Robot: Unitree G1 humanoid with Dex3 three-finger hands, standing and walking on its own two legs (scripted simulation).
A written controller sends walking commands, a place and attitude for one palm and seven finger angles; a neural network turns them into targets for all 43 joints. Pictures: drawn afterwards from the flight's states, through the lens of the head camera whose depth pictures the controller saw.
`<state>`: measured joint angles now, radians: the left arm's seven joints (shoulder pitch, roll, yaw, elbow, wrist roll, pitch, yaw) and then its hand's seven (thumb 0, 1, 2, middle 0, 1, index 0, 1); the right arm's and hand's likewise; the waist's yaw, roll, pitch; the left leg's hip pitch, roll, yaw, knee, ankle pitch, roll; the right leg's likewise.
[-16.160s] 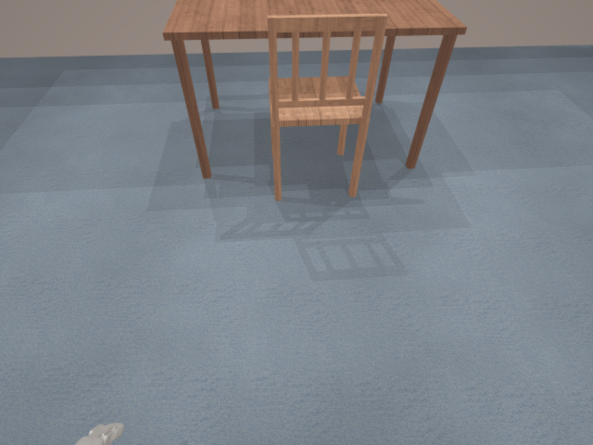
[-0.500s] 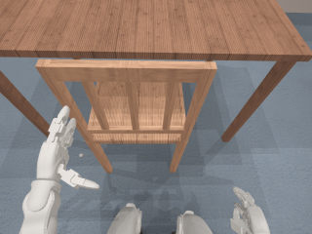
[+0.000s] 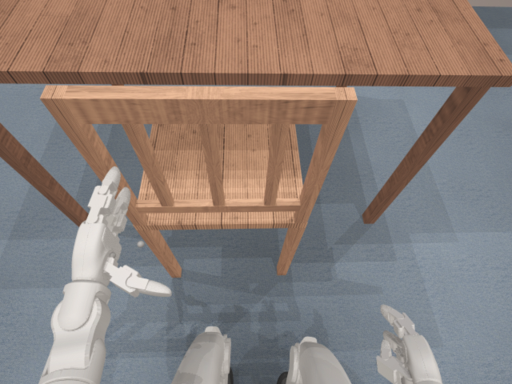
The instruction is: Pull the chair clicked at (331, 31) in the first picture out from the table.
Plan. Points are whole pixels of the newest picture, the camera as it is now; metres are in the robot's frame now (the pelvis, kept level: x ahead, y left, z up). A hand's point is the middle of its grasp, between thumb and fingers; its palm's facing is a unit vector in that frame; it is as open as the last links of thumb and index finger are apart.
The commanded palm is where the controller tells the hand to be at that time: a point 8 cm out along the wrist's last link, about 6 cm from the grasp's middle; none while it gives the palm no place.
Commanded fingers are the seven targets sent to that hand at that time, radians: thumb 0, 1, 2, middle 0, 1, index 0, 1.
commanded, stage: aim the fingers beside a spindle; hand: left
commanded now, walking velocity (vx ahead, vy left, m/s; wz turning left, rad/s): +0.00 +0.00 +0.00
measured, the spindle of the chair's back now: (214, 168) +0.47 +0.10 +0.00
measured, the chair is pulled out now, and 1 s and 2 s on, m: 0.00 0.00 0.00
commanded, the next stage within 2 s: none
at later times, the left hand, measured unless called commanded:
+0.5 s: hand (138, 238) +0.32 +0.19 +0.02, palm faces +0.08 -1.00 -0.05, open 16.9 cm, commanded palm +0.29 +0.24 +0.02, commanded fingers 0.00 -0.50 0.30 -0.06 -0.08 -0.06 -0.08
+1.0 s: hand (147, 245) +0.31 +0.18 +0.01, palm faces +0.05 -1.00 -0.04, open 16.9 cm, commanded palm +0.29 +0.24 +0.02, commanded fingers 0.00 -0.50 0.30 -0.06 -0.08 -0.06 -0.08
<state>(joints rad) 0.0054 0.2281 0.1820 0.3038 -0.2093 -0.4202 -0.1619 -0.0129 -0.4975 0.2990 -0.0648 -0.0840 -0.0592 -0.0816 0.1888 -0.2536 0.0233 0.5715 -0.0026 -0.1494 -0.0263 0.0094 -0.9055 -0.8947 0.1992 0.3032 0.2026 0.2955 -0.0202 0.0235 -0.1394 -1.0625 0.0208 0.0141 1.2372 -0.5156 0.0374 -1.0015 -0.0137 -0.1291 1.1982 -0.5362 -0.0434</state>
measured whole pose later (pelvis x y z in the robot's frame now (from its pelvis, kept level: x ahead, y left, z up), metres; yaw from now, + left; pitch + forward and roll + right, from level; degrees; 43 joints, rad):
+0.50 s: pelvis +0.00 +0.01 +0.00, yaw +0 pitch +20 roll -3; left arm -0.02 0.23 0.17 0.32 -0.20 -0.45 -0.12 -0.01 -0.50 0.30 -0.06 -0.08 -0.06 -0.08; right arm 0.20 -0.25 0.02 0.58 0.00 -0.11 -0.02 0.01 -0.91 -0.89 0.20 0.30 0.20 0.30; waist -0.02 0.03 -0.16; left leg -1.09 0.02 0.02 1.25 -0.52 0.05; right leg -1.03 -0.02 -0.12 1.21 -0.54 -0.04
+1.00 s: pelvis +0.00 +0.01 -0.01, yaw +0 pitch +21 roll -3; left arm 0.00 0.21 0.14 0.30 -0.19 -0.44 -0.12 -0.01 -0.50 0.30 -0.06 -0.08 -0.06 -0.08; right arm 0.18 -0.25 0.02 0.56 0.00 -0.10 -0.02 0.01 -0.91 -0.89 0.20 0.30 0.20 0.30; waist -0.02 0.03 -0.14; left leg -1.11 0.02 0.02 1.27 -0.52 0.05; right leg -1.04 -0.02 -0.12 1.23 -0.54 -0.04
